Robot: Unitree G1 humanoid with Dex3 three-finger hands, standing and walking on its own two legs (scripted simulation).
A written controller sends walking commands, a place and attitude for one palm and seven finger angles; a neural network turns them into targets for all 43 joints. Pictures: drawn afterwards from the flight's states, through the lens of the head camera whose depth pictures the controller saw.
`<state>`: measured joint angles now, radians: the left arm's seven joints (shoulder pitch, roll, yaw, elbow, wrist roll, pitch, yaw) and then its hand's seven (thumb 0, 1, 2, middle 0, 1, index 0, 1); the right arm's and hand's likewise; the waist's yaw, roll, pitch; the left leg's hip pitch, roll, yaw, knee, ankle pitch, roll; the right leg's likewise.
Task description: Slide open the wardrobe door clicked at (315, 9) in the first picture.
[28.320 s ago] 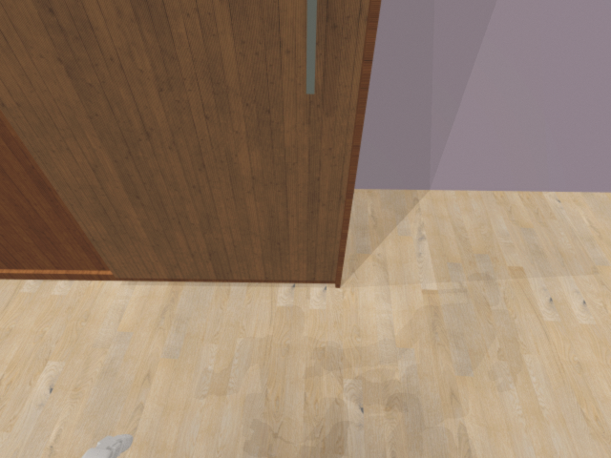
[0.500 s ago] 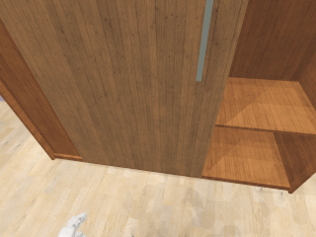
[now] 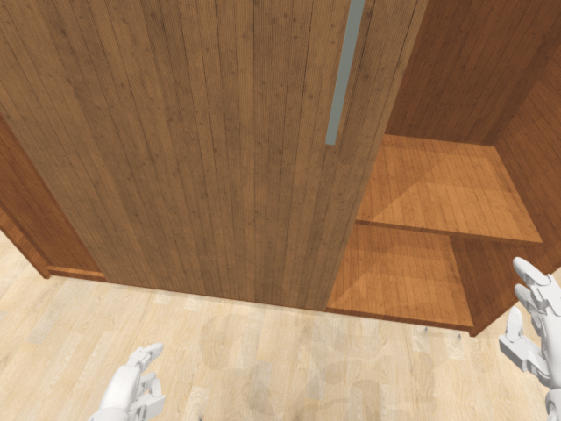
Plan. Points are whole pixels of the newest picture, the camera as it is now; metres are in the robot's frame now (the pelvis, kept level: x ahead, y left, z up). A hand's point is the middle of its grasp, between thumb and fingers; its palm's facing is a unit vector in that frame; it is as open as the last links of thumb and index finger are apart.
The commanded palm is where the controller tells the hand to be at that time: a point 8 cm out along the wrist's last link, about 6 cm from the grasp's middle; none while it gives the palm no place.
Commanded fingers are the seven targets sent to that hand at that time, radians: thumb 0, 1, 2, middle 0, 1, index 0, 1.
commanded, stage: let the arm hang, fingers relaxed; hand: right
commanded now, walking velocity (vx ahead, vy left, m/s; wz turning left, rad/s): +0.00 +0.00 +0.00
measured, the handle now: (345, 60) +0.61 -0.08 +0.24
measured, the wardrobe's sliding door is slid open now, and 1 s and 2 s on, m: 0.56 0.56 0.56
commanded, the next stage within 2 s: look to check the result in 1.02 s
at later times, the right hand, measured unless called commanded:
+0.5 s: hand out of the picture -0.07 -0.18 -0.17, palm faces +0.02 +0.98 -0.20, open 7.3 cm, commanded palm none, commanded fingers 0.00 -0.90 -0.90 0.20 0.30 0.20 0.30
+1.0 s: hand out of the picture +0.01 -0.18 -0.17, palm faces +0.01 +0.98 -0.18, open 7.3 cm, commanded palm none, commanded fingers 0.00 -0.90 -0.90 0.20 0.30 0.20 0.30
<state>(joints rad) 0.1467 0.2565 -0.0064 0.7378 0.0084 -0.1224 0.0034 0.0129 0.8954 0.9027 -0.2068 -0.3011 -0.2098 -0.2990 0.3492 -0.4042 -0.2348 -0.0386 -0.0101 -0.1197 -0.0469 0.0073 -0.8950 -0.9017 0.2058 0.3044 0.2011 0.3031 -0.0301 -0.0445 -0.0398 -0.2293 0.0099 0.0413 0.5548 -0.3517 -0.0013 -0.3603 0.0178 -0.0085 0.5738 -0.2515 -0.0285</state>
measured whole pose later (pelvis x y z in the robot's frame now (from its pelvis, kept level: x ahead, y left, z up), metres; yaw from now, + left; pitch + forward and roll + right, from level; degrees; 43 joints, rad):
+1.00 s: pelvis -0.01 +0.00 +0.01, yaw +0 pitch -1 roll +0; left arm 0.22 0.16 0.00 1.14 0.02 0.01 0.03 0.01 0.91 0.90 -0.20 -0.30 -0.20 -0.30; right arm 0.23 -0.17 0.00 1.13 -0.01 0.00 -0.02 0.01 -0.92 -0.90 0.20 0.30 0.20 0.30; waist 0.02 0.00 0.04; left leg -0.12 0.02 0.04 0.41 -0.28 -0.01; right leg -0.25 0.03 -0.01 0.43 -0.17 -0.03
